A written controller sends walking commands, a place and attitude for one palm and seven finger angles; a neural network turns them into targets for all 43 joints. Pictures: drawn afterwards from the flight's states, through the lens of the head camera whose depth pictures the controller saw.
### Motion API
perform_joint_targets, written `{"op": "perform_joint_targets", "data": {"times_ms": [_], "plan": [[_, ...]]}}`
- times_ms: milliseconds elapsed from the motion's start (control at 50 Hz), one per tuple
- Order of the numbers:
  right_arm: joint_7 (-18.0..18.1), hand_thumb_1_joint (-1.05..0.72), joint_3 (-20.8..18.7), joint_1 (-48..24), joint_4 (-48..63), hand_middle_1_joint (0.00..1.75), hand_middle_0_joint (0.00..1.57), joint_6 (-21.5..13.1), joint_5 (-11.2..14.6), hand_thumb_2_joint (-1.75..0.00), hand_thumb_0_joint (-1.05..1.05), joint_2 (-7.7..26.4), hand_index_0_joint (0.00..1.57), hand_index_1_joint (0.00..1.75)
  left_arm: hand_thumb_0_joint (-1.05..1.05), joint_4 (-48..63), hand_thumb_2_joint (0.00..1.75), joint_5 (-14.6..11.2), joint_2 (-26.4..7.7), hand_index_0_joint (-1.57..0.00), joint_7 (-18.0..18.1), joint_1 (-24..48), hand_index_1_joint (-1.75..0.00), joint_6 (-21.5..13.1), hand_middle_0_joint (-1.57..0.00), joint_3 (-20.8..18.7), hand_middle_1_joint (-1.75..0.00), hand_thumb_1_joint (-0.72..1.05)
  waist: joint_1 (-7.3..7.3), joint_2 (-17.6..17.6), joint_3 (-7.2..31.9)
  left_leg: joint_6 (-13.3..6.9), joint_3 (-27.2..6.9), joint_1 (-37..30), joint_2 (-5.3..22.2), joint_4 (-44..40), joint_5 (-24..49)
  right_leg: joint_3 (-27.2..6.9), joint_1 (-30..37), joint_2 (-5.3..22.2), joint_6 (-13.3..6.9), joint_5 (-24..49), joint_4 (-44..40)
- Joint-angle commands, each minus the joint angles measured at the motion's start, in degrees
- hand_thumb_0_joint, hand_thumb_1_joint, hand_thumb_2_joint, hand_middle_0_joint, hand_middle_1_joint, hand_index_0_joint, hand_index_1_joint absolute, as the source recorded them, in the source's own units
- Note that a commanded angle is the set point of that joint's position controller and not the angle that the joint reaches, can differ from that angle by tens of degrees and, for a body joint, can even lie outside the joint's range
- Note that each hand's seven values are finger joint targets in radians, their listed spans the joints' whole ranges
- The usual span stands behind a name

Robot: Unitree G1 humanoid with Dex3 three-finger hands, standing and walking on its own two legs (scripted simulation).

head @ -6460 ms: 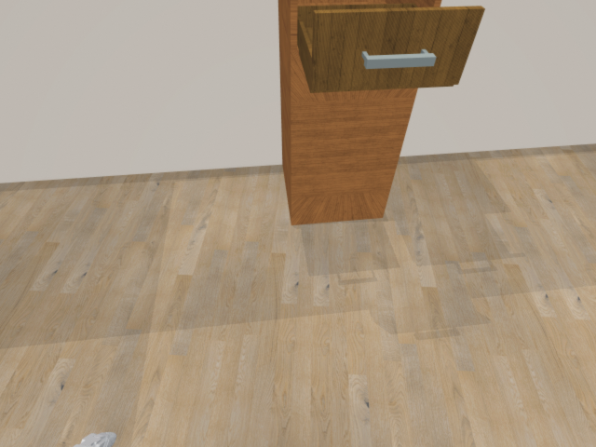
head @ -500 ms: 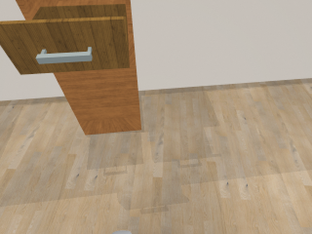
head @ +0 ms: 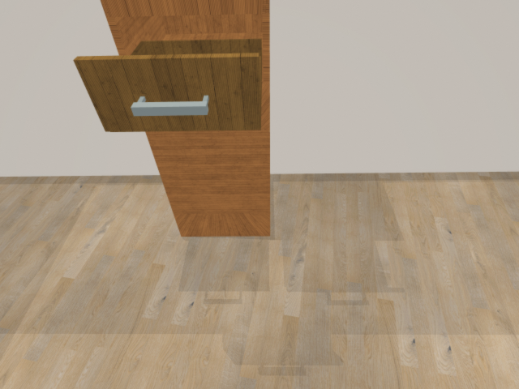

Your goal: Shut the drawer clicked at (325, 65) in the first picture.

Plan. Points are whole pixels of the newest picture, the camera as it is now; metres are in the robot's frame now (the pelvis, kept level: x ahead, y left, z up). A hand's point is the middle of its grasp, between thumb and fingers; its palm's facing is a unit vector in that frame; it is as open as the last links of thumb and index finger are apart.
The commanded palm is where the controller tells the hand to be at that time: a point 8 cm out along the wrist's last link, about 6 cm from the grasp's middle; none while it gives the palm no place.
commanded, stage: take the last steps up to it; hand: left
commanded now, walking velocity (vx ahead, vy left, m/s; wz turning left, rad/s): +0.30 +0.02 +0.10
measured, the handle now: (172, 104) +0.65 +0.24 +0.12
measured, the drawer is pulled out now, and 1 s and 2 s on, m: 0.27 0.27 0.27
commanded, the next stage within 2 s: come to a stop and stand still in 0.96 s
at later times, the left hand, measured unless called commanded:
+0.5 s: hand out of the picture -0.01 +0.23 -0.18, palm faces +0.14 -0.98 -0.13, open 7.4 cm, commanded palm none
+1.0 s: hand (178, 277) +0.38 +0.22 -0.16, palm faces -0.01 -0.98 -0.20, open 7.4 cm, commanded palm none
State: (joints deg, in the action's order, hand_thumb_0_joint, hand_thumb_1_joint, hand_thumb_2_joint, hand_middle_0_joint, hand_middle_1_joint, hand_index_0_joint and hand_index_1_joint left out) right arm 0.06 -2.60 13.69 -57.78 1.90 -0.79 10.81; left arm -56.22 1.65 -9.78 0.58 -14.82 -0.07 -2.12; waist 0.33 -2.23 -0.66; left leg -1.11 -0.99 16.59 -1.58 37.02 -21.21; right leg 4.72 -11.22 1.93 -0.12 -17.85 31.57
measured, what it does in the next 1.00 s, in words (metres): walks ahead: left foot, then right foot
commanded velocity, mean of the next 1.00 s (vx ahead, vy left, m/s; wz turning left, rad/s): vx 0.26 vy -0.04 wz -0.01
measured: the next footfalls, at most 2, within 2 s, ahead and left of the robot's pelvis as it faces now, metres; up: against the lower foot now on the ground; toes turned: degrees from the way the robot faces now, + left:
left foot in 0.42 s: +0.17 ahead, +0.19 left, +0.00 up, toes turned +12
right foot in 0.98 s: +0.38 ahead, -0.06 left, +0.00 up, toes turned -7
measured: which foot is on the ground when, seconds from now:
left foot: up 0.00-0.40, down 0.42-0.98, up 1.00-1.00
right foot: down 0.00-0.42, up 0.44-0.96, down 0.98-1.00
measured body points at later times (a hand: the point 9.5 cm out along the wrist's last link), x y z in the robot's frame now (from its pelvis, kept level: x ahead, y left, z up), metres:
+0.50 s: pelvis +0.10 +0.08 +0.00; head +0.10 +0.11 +0.45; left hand -0.02 +0.28 -0.17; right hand +0.16 -0.15 -0.14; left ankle +0.13 +0.18 -0.73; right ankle +0.02 -0.07 -0.67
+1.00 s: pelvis +0.26 +0.05 -0.01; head +0.29 +0.03 +0.44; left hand +0.38 +0.27 -0.14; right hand +0.15 -0.14 -0.17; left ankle +0.14 +0.18 -0.72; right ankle +0.34 -0.06 -0.74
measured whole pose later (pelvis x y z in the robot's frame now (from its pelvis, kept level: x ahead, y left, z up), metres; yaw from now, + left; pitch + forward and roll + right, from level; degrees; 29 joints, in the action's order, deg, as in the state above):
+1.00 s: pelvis +0.26 +0.05 -0.01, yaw +1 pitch -1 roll +1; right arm 0.5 -2.0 26.4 -67.1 -1.9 -0.9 5.4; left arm -56.9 1.3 -8.7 -0.4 -5.7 -2.8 -3.1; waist -3.6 -0.8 -4.0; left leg 1.4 8.6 5.0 5.0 37.8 -27.4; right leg 6.9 -22.2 3.7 -2.4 -9.4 33.9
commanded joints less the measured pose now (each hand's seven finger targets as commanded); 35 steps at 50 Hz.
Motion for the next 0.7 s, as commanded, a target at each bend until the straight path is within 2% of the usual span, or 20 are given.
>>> {"op": "perform_joint_targets", "data": {"times_ms": [0,20,40,80,200,260,300,340,360,380,400,420,440,460,480,500,540,580,620,680], "plan": [[-1.04,-0.90,-2.33,-5.89,6.24,0.30,0.20,-1.38,-0.91,-0.90,0.00,6.47,0.20,0.30,0.00,0.12,0.90,-0.24,-10.95,-0.20,0.93,-9.63,-0.30,-2.29,-0.20,-2.24,-0.30,0.90,2.96,14.55,-11.09,0.25,-3.19,23.32,3.56,22.60,-2.30,-30.52,-1.15,21.71,-7.16,-29.47,-29.79],[-1.36,-0.90,-2.58,-3.48,4.65,0.30,0.20,-1.20,-0.97,-0.90,0.00,6.14,0.20,0.30,0.00,0.19,0.90,-0.21,-8.94,-0.20,0.94,-7.40,-0.30,-2.53,-0.20,-1.87,-0.30,0.90,1.09,11.33,-11.15,0.56,-2.13,22.26,4.53,24.36,0.82,-24.84,-1.84,19.94,-6.57,-24.83,-28.54],[-1.65,-0.90,-2.55,-1.01,3.18,0.30,0.20,-1.09,-1.08,-0.90,0.00,4.89,0.20,0.30,0.00,0.56,0.90,-0.19,-7.59,-0.20,0.82,-5.72,-0.30,-2.82,-0.20,-1.37,-0.30,0.90,-0.18,10.32,-10.76,1.20,-0.83,20.42,4.92,25.25,4.86,-17.58,-2.49,16.58,-4.89,-18.04,-26.83],[-1.70,-0.90,-2.26,0.92,1.81,0.30,0.20,-1.09,-0.96,-0.90,0.00,3.33,0.20,0.30,0.00,-0.22,0.90,-0.47,-5.73,-0.20,0.79,-7.52,-0.30,-3.58,-0.20,-0.93,-0.30,0.90,-0.27,10.06,-8.66,2.16,0.95,18.77,5.38,25.23,9.66,-10.20,-1.10,13.83,-3.99,-8.16,-25.78],[-1.98,-0.90,-1.94,-3.30,2.76,0.30,0.20,-1.95,-0.67,-0.90,0.00,1.77,0.20,0.30,0.00,-4.73,0.90,-0.06,-5.46,-0.20,0.90,-14.12,-0.30,-4.43,-0.20,-1.08,-0.30,0.90,2.00,9.97,-7.58,2.88,3.93,20.28,7.55,15.33,9.69,-8.03,4.68,15.07,-6.48,-3.22,-25.10],[-2.25,-0.90,-1.39,-6.20,3.61,0.30,0.20,-2.75,-0.50,-0.90,0.00,0.62,0.20,0.30,0.00,-6.25,0.90,0.21,-5.93,-0.20,0.83,-15.09,-0.30,-4.15,-0.20,-1.29,-0.30,0.90,2.91,11.24,-8.15,2.04,6.10,15.63,7.16,6.49,7.12,-6.39,3.83,15.46,-6.84,-1.16,-23.40],[-2.16,-0.90,-1.17,-4.99,3.31,0.30,0.20,-3.50,-0.27,-0.90,0.00,0.08,0.20,0.30,0.00,-6.81,0.90,0.28,-6.63,-0.20,0.88,-14.28,-0.30,-3.80,-0.20,-1.65,-0.30,0.90,2.21,12.43,-6.99,1.25,7.00,9.33,6.44,1.66,5.10,-5.56,2.42,15.69,-6.75,1.22,-20.34],[-1.60,-0.90,-1.30,1.70,0.93,0.30,0.20,-4.40,-0.46,-0.90,0.00,0.85,0.20,0.30,0.00,-7.02,0.90,0.01,-6.57,-0.20,0.75,-12.93,-0.30,-3.22,-0.20,-1.98,-0.30,0.90,-0.87,8.96,-4.38,1.00,9.70,-3.83,4.23,-6.64,7.85,-2.62,-2.17,12.98,-5.15,0.36,-13.29],[-0.93,-0.90,-1.67,8.61,-1.53,0.30,0.20,-5.06,-0.59,-0.90,0.00,3.40,0.20,0.30,0.00,-7.13,0.90,-0.19,-4.98,-0.20,0.55,-12.99,-0.30,-2.94,-0.20,-1.69,-0.30,0.90,-3.53,2.86,-0.92,0.79,8.37,-13.75,4.54,-10.86,6.77,0.02,-4.99,9.73,-3.76,3.05,-2.82],[-0.02,-0.90,-3.10,15.83,-3.65,0.30,0.20,-5.56,-1.17,-0.90,0.00,9.34,0.20,0.30,0.00,-6.41,0.90,-0.74,-1.47,-0.20,0.20,-14.70,-0.30,-2.78,-0.20,-1.21,-0.30,0.90,-5.59,-11.57,4.06,-2.34,-8.16,-24.08,17.40,-15.80,1.97,4.36,-14.96,4.08,-0.99,-5.02,13.45],[0.75,-0.90,-3.64,21.83,-4.89,0.30,0.20,-5.20,-0.91,-0.90,0.00,13.11,0.20,0.30,0.00,-4.10,0.90,-0.65,-0.44,-0.20,0.00,-12.10,-0.30,-2.69,-0.20,-0.75,-0.30,0.90,-7.09,-16.94,4.89,-6.70,-22.33,-25.74,26.13,-23.49,0.01,3.31,-23.15,-0.24,-0.17,-16.37,26.58],[1.53,-0.90,-3.63,20.56,-5.03,0.30,0.20,-4.80,-0.89,-0.90,0.00,13.37,0.20,0.30,0.00,-3.01,0.90,-0.54,-1.16,-0.20,0.28,-9.56,-0.30,-2.22,-0.20,-0.71,-0.30,0.90,-6.98,-14.79,5.26,-8.97,-26.19,-23.91,28.61,-25.57,-5.92,-1.53,-26.47,1.50,-1.13,-15.67,35.93],[1.60,-0.90,-3.37,15.98,-4.13,0.30,0.20,-4.69,-0.80,-0.90,0.00,10.51,0.20,0.30,0.00,-3.23,0.90,-0.39,-1.65,-0.20,0.07,-5.65,-0.30,-2.16,-0.20,-1.05,-0.30,0.90,-6.32,-9.00,0.64,-9.27,-23.28,-16.80,27.25,-27.08,-9.73,-3.15,-27.98,3.74,-1.45,-10.61,40.11],[1.46,-0.90,-2.53,11.62,-2.70,0.30,0.20,-4.97,-0.79,-0.90,0.00,7.26,0.20,0.30,0.00,-3.31,0.90,-0.19,-1.68,-0.20,-0.54,-3.94,-0.30,-2.18,-0.20,-1.31,-0.30,0.90,-4.63,-3.79,-4.47,-8.65,-18.09,-9.91,24.87,-27.96,-9.45,-3.53,-27.35,5.59,-1.38,-5.34,40.23],[1.48,-0.90,-1.71,8.87,-2.26,0.30,0.20,-5.45,-0.81,-0.90,0.00,4.49,0.20,0.30,0.00,-4.03,0.90,0.21,-0.84,-0.20,-0.98,-4.58,-0.30,-2.01,-0.20,-1.42,-0.30,0.90,-2.68,-2.03,-7.09,-6.89,-12.80,-4.75,22.04,-28.75,-5.68,-3.61,-24.56,6.22,-1.10,-1.71,38.24],[1.55,-0.90,-1.17,7.57,-1.97,0.30,0.20,-6.03,-0.68,-0.90,0.00,3.40,0.20,0.30,0.00,-4.64,0.90,0.34,0.19,-0.20,-1.23,-6.76,-0.30,-1.62,-0.20,-1.29,-0.30,0.90,-1.16,-3.28,-6.78,-6.04,-7.94,-3.25,20.06,-29.00,-1.14,-3.19,-22.40,6.33,-0.58,0.82,36.40],[1.70,-0.90,-0.82,7.21,-2.08,0.30,0.20,-6.76,-0.33,-0.90,0.00,2.81,0.20,0.30,0.00,-4.93,0.90,0.21,0.19,-0.20,-1.38,-8.41,-0.30,-1.00,-0.20,-1.35,-0.30,0.90,0.28,-4.47,-5.31,-6.21,-3.41,-3.81,18.30,-29.21,5.55,-2.93,-21.19,6.01,0.17,3.85,34.12],[1.67,-0.90,-0.75,8.13,-2.39,0.30,0.20,-6.94,-0.10,-0.90,0.00,2.70,0.20,0.30,0.00,-3.88,0.90,0.16,-0.52,-0.20,-1.44,-6.60,-0.30,-0.46,-0.20,-1.57,-0.30,0.90,0.45,-3.65,-5.97,-6.89,-1.60,-5.23,18.10,-29.90,9.33,-3.18,-23.40,6.16,0.87,6.80,32.59],[1.75,-0.90,-0.80,9.26,-2.90,0.30,0.20,-7.13,-0.02,-0.90,0.00,2.68,0.20,0.30,0.00,-2.52,0.90,0.02,-1.37,-0.20,-1.51,-3.96,-0.30,-0.30,-0.20,-1.93,-0.30,0.90,0.56,-2.20,-5.92,-7.93,-2.02,-8.49,18.81,-30.21,12.48,-3.75,-26.12,6.40,1.29,8.25,30.14],[1.72,-0.90,-0.91,10.74,-3.55,0.30,0.20,-7.02,-0.09,-0.90,0.00,3.11,0.20,0.30,0.00,-0.54,0.90,-0.05,-2.00,-0.20,-1.58,0.84,-0.30,-0.02,-0.20,-1.96,-0.30,0.90,-0.08,-1.69,-6.86,-8.54,-0.18,-11.67,19.15,-29.71,16.72,-3.41,-28.58,6.89,1.89,9.47,25.41]]}}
